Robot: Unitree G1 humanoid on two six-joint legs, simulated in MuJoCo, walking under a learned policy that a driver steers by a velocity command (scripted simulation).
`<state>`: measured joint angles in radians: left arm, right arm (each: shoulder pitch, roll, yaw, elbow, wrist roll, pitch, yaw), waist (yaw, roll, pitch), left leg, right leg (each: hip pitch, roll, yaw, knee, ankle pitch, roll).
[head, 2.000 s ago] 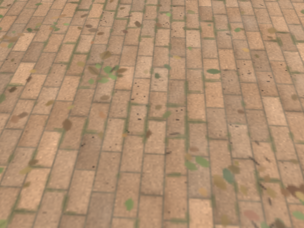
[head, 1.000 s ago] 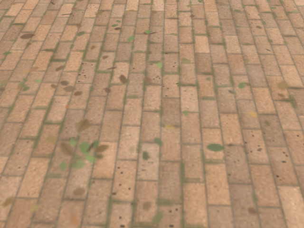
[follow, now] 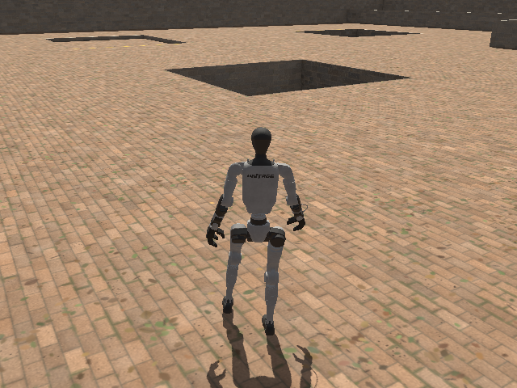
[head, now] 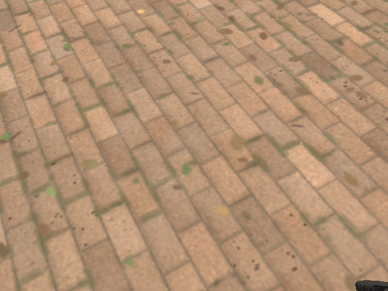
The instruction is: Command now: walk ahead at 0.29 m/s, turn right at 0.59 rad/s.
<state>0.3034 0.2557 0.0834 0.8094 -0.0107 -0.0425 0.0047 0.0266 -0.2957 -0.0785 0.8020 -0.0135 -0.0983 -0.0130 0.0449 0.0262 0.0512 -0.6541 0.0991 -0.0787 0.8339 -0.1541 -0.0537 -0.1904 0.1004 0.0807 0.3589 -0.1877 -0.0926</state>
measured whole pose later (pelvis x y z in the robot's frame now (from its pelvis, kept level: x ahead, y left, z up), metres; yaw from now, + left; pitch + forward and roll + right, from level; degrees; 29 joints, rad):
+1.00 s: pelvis +0.15 +0.00 -0.01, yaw -35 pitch +3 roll +2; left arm 0.18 0.31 0.08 0.61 -0.01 0.04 0.03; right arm 0.08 -0.30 -0.08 0.76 0.01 0.00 0.00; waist 0.02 0.00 0.02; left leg -0.40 -0.03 -0.07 0.71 -0.36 -0.07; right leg -0.32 0.08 0.18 0.52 -0.23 -0.04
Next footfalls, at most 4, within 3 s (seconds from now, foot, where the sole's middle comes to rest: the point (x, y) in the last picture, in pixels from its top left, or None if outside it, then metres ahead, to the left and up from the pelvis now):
0.18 left None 0.28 0.13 -0.78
0.62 right None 0.15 -0.11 -0.78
1.06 left None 0.27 0.08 -0.78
1.46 right None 0.08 -0.12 -0.78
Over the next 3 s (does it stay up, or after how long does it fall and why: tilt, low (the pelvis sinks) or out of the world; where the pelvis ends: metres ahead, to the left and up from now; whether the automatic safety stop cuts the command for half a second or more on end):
stays up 0.53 -0.33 -0.02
